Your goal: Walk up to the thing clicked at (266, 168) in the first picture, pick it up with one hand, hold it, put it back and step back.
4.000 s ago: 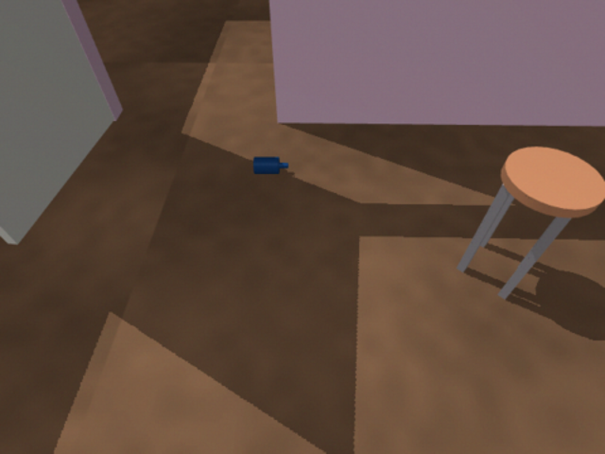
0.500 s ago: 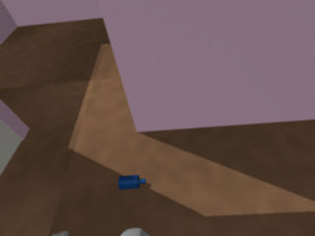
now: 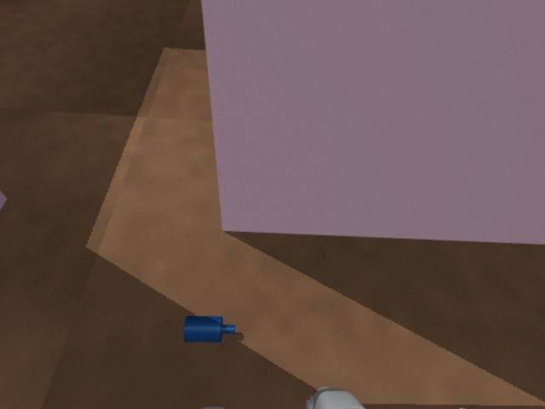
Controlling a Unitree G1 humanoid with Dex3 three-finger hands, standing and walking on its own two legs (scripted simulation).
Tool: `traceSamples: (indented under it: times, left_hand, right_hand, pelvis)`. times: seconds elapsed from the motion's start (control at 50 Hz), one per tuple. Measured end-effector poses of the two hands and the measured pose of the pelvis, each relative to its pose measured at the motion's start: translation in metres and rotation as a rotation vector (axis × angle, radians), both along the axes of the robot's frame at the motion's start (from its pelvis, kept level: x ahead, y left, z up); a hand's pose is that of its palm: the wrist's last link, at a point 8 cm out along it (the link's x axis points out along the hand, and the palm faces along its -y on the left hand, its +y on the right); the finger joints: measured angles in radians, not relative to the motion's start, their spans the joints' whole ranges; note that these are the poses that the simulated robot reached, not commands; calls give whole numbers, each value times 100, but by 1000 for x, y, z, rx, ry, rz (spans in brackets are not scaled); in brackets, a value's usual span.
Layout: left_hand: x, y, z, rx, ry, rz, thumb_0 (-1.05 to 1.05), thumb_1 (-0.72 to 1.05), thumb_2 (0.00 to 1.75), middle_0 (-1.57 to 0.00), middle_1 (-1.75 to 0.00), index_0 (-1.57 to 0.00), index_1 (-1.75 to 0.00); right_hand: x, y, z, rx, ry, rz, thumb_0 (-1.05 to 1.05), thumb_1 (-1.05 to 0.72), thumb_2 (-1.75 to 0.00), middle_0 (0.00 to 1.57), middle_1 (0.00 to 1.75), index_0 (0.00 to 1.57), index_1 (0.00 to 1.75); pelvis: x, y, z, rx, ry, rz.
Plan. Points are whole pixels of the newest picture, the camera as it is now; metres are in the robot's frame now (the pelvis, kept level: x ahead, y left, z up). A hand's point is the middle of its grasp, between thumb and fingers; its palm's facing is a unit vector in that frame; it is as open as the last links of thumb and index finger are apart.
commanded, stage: walk up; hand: left
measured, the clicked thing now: (210, 329) +0.44 +0.18 -0.73
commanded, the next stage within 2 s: stand in 1.38 s
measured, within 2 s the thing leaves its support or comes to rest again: neither
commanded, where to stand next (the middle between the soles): +0.11 -0.03 m, yaw -1 degrees
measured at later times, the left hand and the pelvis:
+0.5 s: hand out of the picture +0.12 +0.23 -0.14, palm faces -0.05 -0.93 -0.35, open 7.4 cm; pelvis +0.01 -0.02 +0.00, yaw -1 degrees
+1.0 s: hand out of the picture +0.07 +0.25 -0.15, palm faces -0.01 -0.95 -0.32, open 7.4 cm; pelvis +0.02 -0.01 +0.01, yaw +0 degrees
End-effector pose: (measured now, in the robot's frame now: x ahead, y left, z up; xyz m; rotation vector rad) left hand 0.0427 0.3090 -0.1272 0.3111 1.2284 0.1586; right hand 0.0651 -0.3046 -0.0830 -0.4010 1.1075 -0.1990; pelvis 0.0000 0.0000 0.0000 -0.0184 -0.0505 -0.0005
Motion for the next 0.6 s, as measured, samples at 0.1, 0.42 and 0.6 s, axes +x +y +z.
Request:
traceSamples:
  times: [0.1, 0.42, 0.6]
  left_hand:
    - [18, -3, 1, 24, 3, -1, 1, 91, 90, -21, -30, -21, -29]
    - [59, -33, 23, 59, -84, -31, 1, 91, 90, -21, -30, -21, -30]
    - [82, -36, 21, -5, -126, -40, 1, 91, 90, -21, -30, -21, -30]
  right_hand:
    - [17, -3, -13, 15, -4, -6, 1, -90, -90, 21, 30, 20, 31]
    - [25, -11, -47, 116, 36, -49, 1, -90, -90, 21, 30, 20, 30]
    - [-10, -13, -28, 67, 114, -87, 1, -90, -90, 21, 30, 20, 30]
  pelvis:
    - [9, -4, -5, 17, 1, -14]
    - [8, -20, -4, 34, -11, -17]
    - [5, -12, 5, 25, -11, -18]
